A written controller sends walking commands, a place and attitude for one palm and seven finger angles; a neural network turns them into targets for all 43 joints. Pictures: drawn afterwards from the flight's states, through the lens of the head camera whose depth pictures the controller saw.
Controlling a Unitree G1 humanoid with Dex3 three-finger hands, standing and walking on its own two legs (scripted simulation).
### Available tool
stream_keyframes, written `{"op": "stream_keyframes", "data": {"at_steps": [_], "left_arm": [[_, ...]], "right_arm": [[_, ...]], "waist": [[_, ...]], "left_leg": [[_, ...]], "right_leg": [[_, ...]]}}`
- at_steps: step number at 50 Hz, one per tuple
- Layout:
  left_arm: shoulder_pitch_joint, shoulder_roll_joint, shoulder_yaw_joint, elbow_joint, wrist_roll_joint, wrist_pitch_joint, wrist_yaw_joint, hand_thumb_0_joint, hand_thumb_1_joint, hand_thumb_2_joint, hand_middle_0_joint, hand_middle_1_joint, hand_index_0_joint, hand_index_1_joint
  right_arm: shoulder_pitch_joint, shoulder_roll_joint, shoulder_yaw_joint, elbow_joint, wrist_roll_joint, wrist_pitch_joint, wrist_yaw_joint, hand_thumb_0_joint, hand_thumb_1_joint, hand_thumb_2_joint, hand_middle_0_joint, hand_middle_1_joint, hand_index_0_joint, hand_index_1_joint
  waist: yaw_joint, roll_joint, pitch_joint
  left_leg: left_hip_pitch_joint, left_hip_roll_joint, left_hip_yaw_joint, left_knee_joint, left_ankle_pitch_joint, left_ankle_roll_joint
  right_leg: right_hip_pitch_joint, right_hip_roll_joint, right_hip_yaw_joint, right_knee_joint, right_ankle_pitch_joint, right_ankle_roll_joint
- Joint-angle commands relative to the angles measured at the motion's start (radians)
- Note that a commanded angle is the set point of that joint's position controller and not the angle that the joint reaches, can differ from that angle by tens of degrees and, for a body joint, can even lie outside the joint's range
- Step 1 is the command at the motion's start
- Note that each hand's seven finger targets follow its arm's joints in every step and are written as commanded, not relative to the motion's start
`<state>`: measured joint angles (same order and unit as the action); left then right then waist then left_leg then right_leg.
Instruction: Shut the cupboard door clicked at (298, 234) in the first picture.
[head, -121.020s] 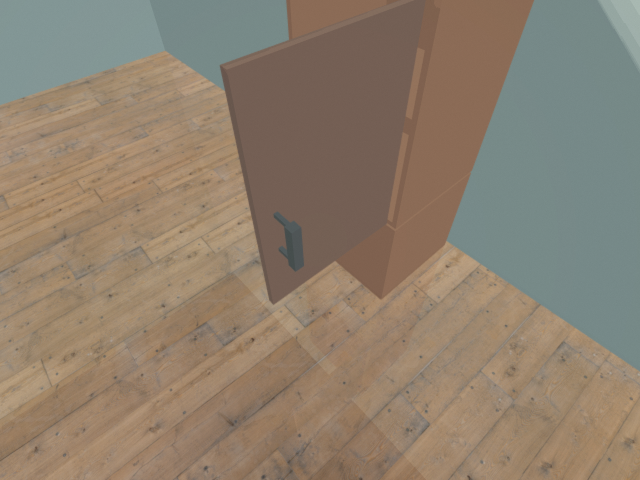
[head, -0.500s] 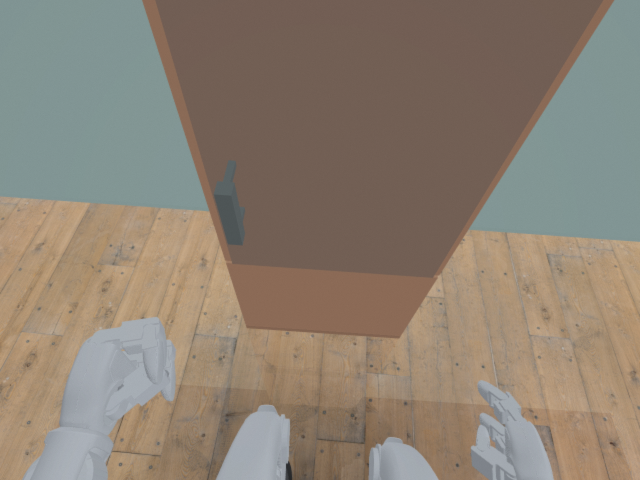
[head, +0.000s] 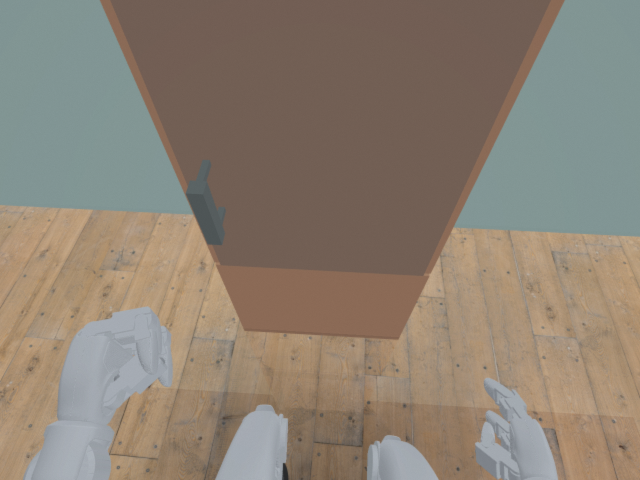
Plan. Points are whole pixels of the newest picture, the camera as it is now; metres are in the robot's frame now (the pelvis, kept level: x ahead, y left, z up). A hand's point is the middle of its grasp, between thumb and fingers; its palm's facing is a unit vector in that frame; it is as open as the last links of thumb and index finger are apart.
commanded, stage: bring the fist close to the handle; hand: left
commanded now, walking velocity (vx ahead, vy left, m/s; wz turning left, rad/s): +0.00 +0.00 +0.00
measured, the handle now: (210, 203) +0.48 +0.20 +0.02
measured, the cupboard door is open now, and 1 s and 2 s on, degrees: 0 0 0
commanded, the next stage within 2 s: push the door shut along its arc in 1.24 s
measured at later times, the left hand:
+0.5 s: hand (194, 314) +0.30 +0.18 +0.03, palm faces -0.04 -1.00 -0.01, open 3.1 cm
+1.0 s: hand (227, 259) +0.38 +0.16 +0.03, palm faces +0.00 -1.00 -0.03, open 3.1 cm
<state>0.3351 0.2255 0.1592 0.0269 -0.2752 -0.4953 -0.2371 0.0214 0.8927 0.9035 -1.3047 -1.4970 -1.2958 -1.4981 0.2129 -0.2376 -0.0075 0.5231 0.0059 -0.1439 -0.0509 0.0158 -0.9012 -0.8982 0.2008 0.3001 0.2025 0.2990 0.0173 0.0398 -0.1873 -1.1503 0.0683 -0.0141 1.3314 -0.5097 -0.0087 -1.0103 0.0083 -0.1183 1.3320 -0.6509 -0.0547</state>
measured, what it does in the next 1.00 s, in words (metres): stands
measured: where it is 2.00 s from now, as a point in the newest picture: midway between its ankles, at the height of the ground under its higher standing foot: outside the picture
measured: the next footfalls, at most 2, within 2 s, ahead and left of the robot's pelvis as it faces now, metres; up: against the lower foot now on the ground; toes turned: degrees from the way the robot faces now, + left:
none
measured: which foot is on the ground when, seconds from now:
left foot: down 0.00-1.00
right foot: down 0.00-1.00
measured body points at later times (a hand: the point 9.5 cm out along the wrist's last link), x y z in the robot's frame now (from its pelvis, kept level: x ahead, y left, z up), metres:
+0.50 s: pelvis +0.00 +0.02 +0.00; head +0.09 +0.03 +0.44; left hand +0.30 +0.24 +0.03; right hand +0.15 -0.23 -0.10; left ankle +0.07 +0.13 -0.61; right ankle +0.00 -0.09 -0.61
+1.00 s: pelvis +0.00 +0.02 -0.01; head +0.10 +0.03 +0.43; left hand +0.37 +0.21 +0.04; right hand +0.11 -0.23 -0.12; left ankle +0.07 +0.13 -0.61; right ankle +0.00 -0.09 -0.61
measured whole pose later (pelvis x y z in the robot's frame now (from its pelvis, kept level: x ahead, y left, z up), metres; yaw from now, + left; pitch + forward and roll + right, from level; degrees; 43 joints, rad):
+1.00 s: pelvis +0.00 +0.02 -0.01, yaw -2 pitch +23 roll -2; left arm -0.30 0.18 0.13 0.57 -0.13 -0.54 -0.05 0.02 0.90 0.90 -1.30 -1.50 -1.29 -1.50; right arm 0.24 -0.24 -0.01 0.61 -0.02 -0.03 0.01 0.01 -0.90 -0.90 0.20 0.30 0.20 0.30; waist -0.05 0.04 -0.19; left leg -1.24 0.06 0.03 1.34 -0.50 0.03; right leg -1.12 0.00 -0.07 1.34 -0.62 -0.02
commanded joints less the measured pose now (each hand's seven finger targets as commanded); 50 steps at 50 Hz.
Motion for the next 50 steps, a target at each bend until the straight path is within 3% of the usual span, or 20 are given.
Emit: {"op": "stream_keyframes", "data": {"at_steps": [1, 5, 8, 10, 16, 20, 21, 24, 27, 28, 29, 32, 34, 36, 37, 39, 42, 44, 47, 50], "left_arm": [[-0.129, 0.114, 0.045, -0.074, -0.021, -0.043, -0.033, 0.0, 0.9, 0.9, -1.3, -1.5, -1.3, -1.5], [-0.238, 0.141, 0.039, -0.103, -0.023, -0.009, -0.063, 0.0, 0.9, 0.9, -1.3, -1.5, -1.3, -1.5], [-0.31, 0.179, 0.095, -0.117, -0.029, -0.018, -0.035, 0.0, 0.9, 0.9, -1.3, -1.5, -1.3, -1.5], [-0.298, 0.179, 0.122, -0.109, -0.032, -0.029, -0.01, 0.0, 0.9, 0.9, -1.3, -1.5, -1.3, -1.5], [-0.294, 0.085, 0.019, 0.016, 0.005, -0.007, 0.019, 0.0, 0.9, 0.9, -1.3, -1.5, -1.3, -1.5], [-0.398, 0.072, -0.021, 0.061, 0.035, 0.008, 0.026, 0.0, 0.9, 0.9, -1.3, -1.5, -1.3, -1.5], [-0.475, 0.078, -0.021, 0.042, 0.038, -0.002, 0.037, 0.0, 0.9, 0.9, -1.3, -1.5, -1.3, -1.5], [-0.597, 0.114, 0.017, 0.035, 0.048, -0.045, 0.077, 0.0, 0.9, 0.9, -1.3, -1.5, -1.3, -1.5], [-0.657, 0.103, 0.022, 0.066, 0.065, -0.088, 0.111, 0.0, 0.9, 0.9, -1.3, -1.5, -1.3, -1.5], [-0.662, 0.104, 0.022, 0.076, 0.074, -0.095, 0.118, 0.0, 0.9, 0.9, -1.3, -1.5, -1.3, -1.5], [-0.653, 0.117, 0.03, 0.092, 0.081, -0.092, 0.124, 0.0, 0.9, 0.9, -1.3, -1.5, -1.3, -1.5], [-0.658, 0.063, -0.031, 0.159, 0.104, -0.059, 0.122, 0.0, 0.9, 0.9, -1.3, -1.5, -1.3, -1.5], [-0.651, 0.041, -0.052, 0.21, 0.108, -0.022, 0.117, 0.0, 0.9, 0.9, -1.3, -1.5, -1.3, -1.5], [-0.708, 0.038, -0.051, 0.272, 0.107, 0.007, 0.121, 0.0, 0.9, 0.9, -1.3, -1.5, -1.3, -1.5], [-0.757, 0.062, -0.027, 0.281, 0.107, 0.006, 0.127, 0.0, 0.9, 0.9, -1.3, -1.5, -1.3, -1.5], [-0.819, 0.081, -0.005, 0.27, 0.109, -0.016, 0.147, 0.0, 0.9, 0.9, -1.3, -1.5, -1.3, -1.5], [-0.927, 0.048, -0.021, 0.293, 0.118, -0.074, 0.178, 0.0, 0.9, 0.9, -1.3, -1.5, -1.3, -1.5], [-0.895, 0.095, 0.026, 0.303, 0.129, -0.11, 0.195, 0.0, 0.9, 0.9, -1.3, -1.5, -1.3, -1.5], [-0.851, 0.062, -0.008, 0.352, 0.148, -0.121, 0.191, 0.0, 0.9, 0.9, -1.3, -1.5, -1.3, -1.5], [-0.789, 0.092, 0.023, 0.403, 0.143, -0.093, 0.171, 0.0, 0.9, 0.9, -1.3, -1.5, -1.3, -1.5]], "right_arm": [[-0.008, -0.129, -0.047, -0.13, 0.013, -0.047, -0.005, 0.0, -0.9, -0.9, 0.2, 0.3, 0.2, 0.3], [-0.003, -0.138, -0.045, -0.132, 0.017, -0.047, -0.011, 0.0, -0.9, -0.9, 0.2, 0.3, 0.2, 0.3], [-0.004, -0.135, -0.045, -0.121, 0.013, -0.044, -0.013, 0.0, -0.9, -0.9, 0.2, 0.3, 0.2, 0.3], [-0.005, -0.131, -0.046, -0.113, 0.008, -0.043, -0.008, 0.0, -0.9, -0.9, 0.2, 0.3, 0.2, 0.3], [0.007, -0.143, -0.052, -0.103, 0.007, -0.02, 0.017, 0.0, -0.9, -0.9, 0.2, 0.3, 0.2, 0.3], [0.013, -0.153, -0.052, -0.105, 0.01, -0.004, 0.018, 0.0, -0.9, -0.9, 0.2, 0.3, 0.2, 0.3], [0.012, -0.155, -0.053, -0.098, 0.009, -0.003, 0.016, 0.0, -0.9, -0.9, 0.2, 0.3, 0.2, 0.3], [0.016, -0.159, -0.052, -0.08, 0.0, -0.006, 0.01, 0.0, -0.9, -0.9, 0.2, 0.3, 0.2, 0.3], [0.011, -0.157, -0.053, -0.061, -0.01, -0.007, 0.017, 0.0, -0.9, -0.9, 0.2, 0.3, 0.2, 0.3], [0.011, -0.157, -0.054, -0.054, -0.012, -0.006, 0.021, 0.0, -0.9, -0.9, 0.2, 0.3, 0.2, 0.3], [0.022, -0.161, -0.055, -0.056, -0.014, -0.004, 0.024, 0.0, -0.9, -0.9, 0.2, 0.3, 0.2, 0.3], [0.025, -0.163, -0.057, -0.053, -0.013, 0.015, 0.038, 0.0, -0.9, -0.9, 0.2, 0.3, 0.2, 0.3], [0.045, -0.168, -0.059, -0.058, -0.008, 0.029, 0.043, 0.0, -0.9, -0.9, 0.2, 0.3, 0.2, 0.3], [0.047, -0.167, -0.056, -0.052, -0.003, 0.048, 0.043, 0.0, -0.9, -0.9, 0.2, 0.3, 0.2, 0.3], [0.05, -0.169, -0.056, -0.049, -0.002, 0.054, 0.04, 0.0, -0.9, -0.9, 0.2, 0.3, 0.2, 0.3], [0.052, -0.167, -0.056, -0.053, -0.005, 0.056, 0.035, 0.0, -0.9, -0.9, 0.2, 0.3, 0.2, 0.3], [0.052, -0.156, -0.055, -0.03, -0.016, 0.053, 0.039, 0.0, -0.9, -0.9, 0.2, 0.3, 0.2, 0.3], [0.061, -0.163, -0.059, -0.029, -0.022, 0.055, 0.043, 0.0, -0.9, -0.9, 0.2, 0.3, 0.2, 0.3], [0.062, -0.156, -0.062, -0.025, -0.026, 0.068, 0.059, 0.0, -0.9, -0.9, 0.2, 0.3, 0.2, 0.3], [0.067, -0.161, -0.062, -0.036, -0.018, 0.09, 0.062, 0.0, -0.9, -0.9, 0.2, 0.3, 0.2, 0.3]], "waist": [[-0.041, -0.063, -0.188], [-0.036, -0.022, -0.268], [-0.028, -0.027, -0.305], [-0.008, -0.004, -0.339], [-0.034, -0.018, -0.288], [-0.052, -0.028, -0.251], [-0.065, -0.013, -0.259], [-0.069, -0.003, -0.287], [-0.06, 0.021, -0.353], [-0.053, 0.055, -0.375], [-0.046, 0.061, -0.39], [-0.053, 0.087, -0.391], [-0.062, 0.055, -0.39], [-0.077, 0.011, -0.335], [-0.081, -0.011, -0.321], [-0.079, -0.015, -0.342], [-0.091, 0.009, -0.36], [-0.069, 0.024, -0.399], [-0.061, 0.044, -0.417], [-0.053, -0.008, -0.411]], "left_leg": [[0.141, -0.05, -0.011, -0.092, 0.131, 0.037], [0.184, -0.049, -0.012, -0.098, 0.164, 0.044], [0.202, -0.046, -0.015, -0.102, 0.195, 0.041], [0.221, -0.046, -0.018, -0.11, 0.231, 0.038], [0.258, -0.047, -0.023, -0.15, 0.211, 0.037], [0.265, -0.044, -0.038, -0.175, 0.149, 0.038], [0.276, -0.042, -0.042, -0.172, 0.133, 0.038], [0.294, -0.041, -0.06, -0.168, 0.118, 0.036], [0.344, -0.039, -0.073, -0.167, 0.141, 0.027], [0.367, -0.038, -0.076, -0.169, 0.154, 0.022], [0.379, -0.037, -0.085, -0.177, 0.169, 0.019], [0.425, -0.031, -0.089, -0.193, 0.186, 0.011], [0.425, -0.028, -0.097, -0.204, 0.195, 0.011], [0.385, -0.03, -0.089, -0.208, 0.155, 0.015], [0.364, -0.032, -0.084, -0.2, 0.152, 0.018], [0.358, -0.035, -0.083, -0.19, 0.166, 0.021], [0.379, -0.036, -0.082, -0.172, 0.17, 0.017], [0.393, -0.036, -0.085, -0.171, 0.202, 0.014], [0.408, -0.037, -0.067, -0.166, 0.242, 0.012], [0.355, -0.042, -0.045, -0.172, 0.229, 0.019]], "right_leg": [[0.096, -0.007, 0.201, -0.289, 0.199, 0.05], [0.119, -0.007, 0.204, -0.281, 0.241, 0.048], [0.135, -0.005, 0.193, -0.26, 0.295, 0.048], [0.14, 0.003, 0.167, -0.229, 0.343, 0.04], [0.064, 0.014, 0.113, -0.225, 0.315, 0.035], [0.013, 0.018, 0.094, -0.235, 0.236, 0.03], [-0.009, 0.017, 0.09, -0.233, 0.217, 0.03], [-0.04, 0.022, 0.078, -0.213, 0.198, 0.024], [-0.068, 0.02, 0.067, -0.185, 0.211, 0.02], [-0.079, 0.019, 0.065, -0.177, 0.218, 0.018], [-0.076, 0.021, 0.059, -0.169, 0.227, 0.014], [-0.101, 0.018, 0.053, -0.174, 0.245, 0.015], [-0.088, 0.021, 0.048, -0.182, 0.255, 0.017], [-0.083, 0.02, 0.051, -0.204, 0.244, 0.022], [-0.075, 0.021, 0.056, -0.207, 0.245, 0.022], [-0.066, 0.022, 0.057, -0.199, 0.25, 0.02], [-0.102, 0.019, 0.058, -0.187, 0.245, 0.022], [-0.093, 0.023, 0.056, -0.172, 0.26, 0.016], [-0.078, 0.021, 0.064, -0.175, 0.296, 0.018], [-0.013, 0.022, 0.078, -0.194, 0.316, 0.022]]}}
